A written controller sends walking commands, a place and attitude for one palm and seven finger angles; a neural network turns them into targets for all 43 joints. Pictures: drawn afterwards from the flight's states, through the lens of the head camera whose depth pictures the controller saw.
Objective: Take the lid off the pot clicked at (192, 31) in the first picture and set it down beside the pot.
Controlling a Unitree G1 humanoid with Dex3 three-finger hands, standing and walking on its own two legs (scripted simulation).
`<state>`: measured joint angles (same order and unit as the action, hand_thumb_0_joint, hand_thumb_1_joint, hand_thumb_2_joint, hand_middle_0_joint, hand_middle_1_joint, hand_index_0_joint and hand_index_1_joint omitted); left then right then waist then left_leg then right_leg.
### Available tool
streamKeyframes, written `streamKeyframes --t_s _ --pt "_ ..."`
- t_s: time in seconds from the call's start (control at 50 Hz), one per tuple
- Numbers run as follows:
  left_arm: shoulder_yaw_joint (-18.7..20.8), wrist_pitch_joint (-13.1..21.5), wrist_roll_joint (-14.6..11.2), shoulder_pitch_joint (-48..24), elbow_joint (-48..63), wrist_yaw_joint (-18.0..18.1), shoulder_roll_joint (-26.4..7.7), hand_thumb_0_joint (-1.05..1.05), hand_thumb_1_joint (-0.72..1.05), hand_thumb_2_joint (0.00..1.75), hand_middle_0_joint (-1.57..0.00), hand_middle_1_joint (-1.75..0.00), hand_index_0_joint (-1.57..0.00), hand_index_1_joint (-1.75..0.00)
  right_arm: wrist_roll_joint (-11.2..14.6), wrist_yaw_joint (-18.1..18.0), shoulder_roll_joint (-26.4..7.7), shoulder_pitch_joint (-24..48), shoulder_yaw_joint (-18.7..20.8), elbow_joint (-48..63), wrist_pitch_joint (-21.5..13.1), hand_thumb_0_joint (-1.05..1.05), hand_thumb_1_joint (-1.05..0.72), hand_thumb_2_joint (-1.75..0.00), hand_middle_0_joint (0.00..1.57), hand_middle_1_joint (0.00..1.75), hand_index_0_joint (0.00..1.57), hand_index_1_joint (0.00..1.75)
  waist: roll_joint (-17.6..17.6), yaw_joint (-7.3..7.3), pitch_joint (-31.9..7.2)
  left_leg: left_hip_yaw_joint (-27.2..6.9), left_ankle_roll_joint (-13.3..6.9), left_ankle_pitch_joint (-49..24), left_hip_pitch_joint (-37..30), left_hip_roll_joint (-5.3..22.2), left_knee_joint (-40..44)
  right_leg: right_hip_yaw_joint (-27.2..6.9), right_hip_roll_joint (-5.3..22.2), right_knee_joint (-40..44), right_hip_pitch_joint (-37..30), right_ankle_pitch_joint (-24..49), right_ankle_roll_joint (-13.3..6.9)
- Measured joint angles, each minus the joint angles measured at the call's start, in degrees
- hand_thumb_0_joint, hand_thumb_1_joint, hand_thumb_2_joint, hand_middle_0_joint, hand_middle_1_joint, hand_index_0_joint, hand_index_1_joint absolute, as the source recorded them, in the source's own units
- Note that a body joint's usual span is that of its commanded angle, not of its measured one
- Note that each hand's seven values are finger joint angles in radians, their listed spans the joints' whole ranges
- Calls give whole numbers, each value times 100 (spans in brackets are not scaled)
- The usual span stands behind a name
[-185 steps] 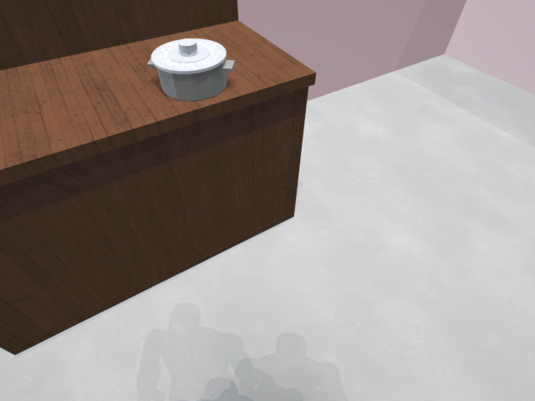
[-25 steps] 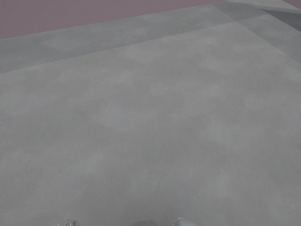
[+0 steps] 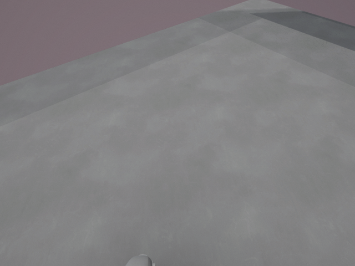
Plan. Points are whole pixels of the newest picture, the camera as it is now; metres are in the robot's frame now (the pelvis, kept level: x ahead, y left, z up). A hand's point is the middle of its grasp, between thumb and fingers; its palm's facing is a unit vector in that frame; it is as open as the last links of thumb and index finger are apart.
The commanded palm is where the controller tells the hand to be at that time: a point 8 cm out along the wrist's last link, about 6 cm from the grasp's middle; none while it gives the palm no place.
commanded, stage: walk to a spot facing it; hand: left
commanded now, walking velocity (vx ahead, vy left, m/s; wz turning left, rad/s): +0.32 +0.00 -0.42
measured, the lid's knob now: out of the picture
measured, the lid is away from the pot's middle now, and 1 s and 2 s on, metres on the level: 0.00 0.00 0.00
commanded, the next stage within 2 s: turn to face it in 0.68 s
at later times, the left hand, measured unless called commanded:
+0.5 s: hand (101, 222) +0.26 +0.26 -0.18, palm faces -0.22 -0.96 -0.20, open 7.4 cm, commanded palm none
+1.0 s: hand (158, 179) +0.41 +0.11 -0.16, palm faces -0.46 -0.86 -0.21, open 7.4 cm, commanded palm none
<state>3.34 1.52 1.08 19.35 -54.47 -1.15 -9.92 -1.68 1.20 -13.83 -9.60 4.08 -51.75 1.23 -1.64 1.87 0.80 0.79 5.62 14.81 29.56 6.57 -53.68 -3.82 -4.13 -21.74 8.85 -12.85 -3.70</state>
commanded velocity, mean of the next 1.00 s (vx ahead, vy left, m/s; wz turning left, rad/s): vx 0.06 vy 0.00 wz -0.29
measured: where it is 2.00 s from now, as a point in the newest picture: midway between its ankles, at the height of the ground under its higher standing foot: outside the picture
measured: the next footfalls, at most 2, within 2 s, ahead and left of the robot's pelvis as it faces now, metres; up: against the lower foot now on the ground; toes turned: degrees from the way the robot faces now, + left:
left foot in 0.18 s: +0.15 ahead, +0.15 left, +0.00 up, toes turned -2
right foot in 0.72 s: +0.24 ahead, -0.09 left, +0.00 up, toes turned -32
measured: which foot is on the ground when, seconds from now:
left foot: up 0.00-0.16, down 0.18-0.72, up 0.74-1.00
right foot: down 0.00-0.18, up 0.20-0.70, down 0.72-1.00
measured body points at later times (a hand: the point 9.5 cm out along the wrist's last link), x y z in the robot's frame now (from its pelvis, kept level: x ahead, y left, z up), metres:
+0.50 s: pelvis +0.14 +0.07 +0.00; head +0.18 +0.09 +0.45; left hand +0.27 +0.31 -0.16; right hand +0.08 -0.17 -0.13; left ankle +0.11 +0.15 -0.75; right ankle +0.14 -0.08 -0.65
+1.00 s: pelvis +0.22 +0.01 -0.01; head +0.23 -0.01 +0.44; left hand +0.43 +0.15 -0.14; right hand +0.15 -0.21 -0.17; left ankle +0.30 +0.15 -0.69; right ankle +0.21 -0.07 -0.75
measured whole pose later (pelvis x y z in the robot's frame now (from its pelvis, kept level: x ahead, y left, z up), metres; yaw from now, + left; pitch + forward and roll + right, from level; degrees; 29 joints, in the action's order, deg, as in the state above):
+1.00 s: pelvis +0.22 +0.01 -0.01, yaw -27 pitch -1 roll +0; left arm 1.6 -0.3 1.2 7.6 -54.2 1.0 -8.3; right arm -0.5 -0.8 -9.9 -13.9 2.1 -55.4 1.7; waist -2.0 -3.3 2.5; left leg 1.1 3.6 20.6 26.6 6.5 -56.3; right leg 6.5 -1.6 -28.5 14.4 -13.3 -4.2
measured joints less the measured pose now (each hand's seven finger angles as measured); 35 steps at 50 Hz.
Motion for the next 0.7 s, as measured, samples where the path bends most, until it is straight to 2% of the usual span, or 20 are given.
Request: streamKeyframes --t_s 0.1,0.16,0.18,0.2,0.24,0.28,0.32,0.38,0.46,0.56,0.64,0.7 --pt "20 -8 36 383 -203 37 -22 1 90 90 -21 -30 -21 -30 42 -8 34 192 -32 85 -76 1 -90 -90 20 30 20 30 126 214 3 55 -107 239 -314 -248 892 -239 0 8 -183 -200 135" --pt "60 -62 31 557 -325 51 -81 1 90 90 -21 -30 -21 -30 77 -37 110 263 -94 171 -212 1 -90 -90 20 30 20 30 256 283 15 149 -191 163 -828 -424 1892 -427 31 -315 -181 -519 279" --pt "81 -83 14 620 -346 45 -98 1 90 90 -21 -30 -21 -30 77 -58 123 267 -132 219 -298 1 -90 -90 20 30 20 30 273 275 10 183 -293 -29 -1033 -440 2262 -493 4 -621 -86 -718 302" --pt "111 -122 -14 602 -403 35 -132 1 90 90 -21 -30 -21 -30 58 -85 169 289 -158 232 -381 1 -90 -90 20 30 20 30 344 263 47 278 -471 -197 -1043 -468 2192 -482 28 -1245 132 -1022 296" --pt "162 -210 1 507 -503 7 -184 1 90 90 -20 -30 -20 -30 41 -101 257 243 -230 264 -419 0 -90 -90 20 30 20 30 410 253 104 506 -719 16 -1163 -434 1999 -204 117 -2693 696 -1349 305" --pt "218 -253 54 390 -526 -41 -247 1 90 90 -20 -30 -20 -30 33 -130 356 82 -275 235 -425 0 -90 -90 20 30 20 30 418 190 89 678 -802 157 -1424 -384 2183 125 270 -3734 1236 -1140 352" --pt "266 -273 79 216 -461 -79 -327 1 90 90 -20 -30 -20 -30 51 -174 450 -116 -314 133 -441 0 -90 -90 20 30 20 30 424 135 101 821 -796 100 -1711 -357 2525 341 444 -4271 1680 -747 435" --pt "315 -282 78 -76 -288 -65 -415 1 91 90 -20 -30 -20 -30 105 -283 529 -416 -286 -76 -471 0 -91 -90 20 30 20 30 398 62 151 1025 -795 68 -2043 -317 2892 445 596 -4585 2194 -397 559" --pt "352 -354 81 -473 -107 -33 -465 1 91 90 -20 -30 -20 -30 103 -330 418 -772 -239 -339 -436 -1 -94 -90 20 30 20 30 352 -76 203 1293 -805 219 -2316 -273 3028 531 691 -4505 2560 -123 652" --pt "306 -454 84 -999 35 -43 -428 1 91 90 -20 -30 -20 -30 61 -325 366 -1146 -214 -590 -340 0 -92 -90 20 30 20 30 326 -268 321 1628 -757 527 -2560 -244 2945 786 756 -3668 2497 -11 679" --pt "208 -473 75 -1380 156 -49 -309 1 91 90 -20 -30 -20 -30 30 -290 347 -1317 -178 -701 -257 0 -91 -90 20 30 20 30 244 -450 459 1914 -649 875 -2686 -174 2683 1011 689 -2697 2142 -287 565" --pt "130 -380 75 -1556 302 -47 -221 1 91 90 -20 -30 -20 -30 49 -243 326 -1417 -142 -739 -187 0 -91 -90 20 30 20 30 123 -525 525 2109 -513 1256 -2658 13 2137 1153 518 -1914 1688 -333 394"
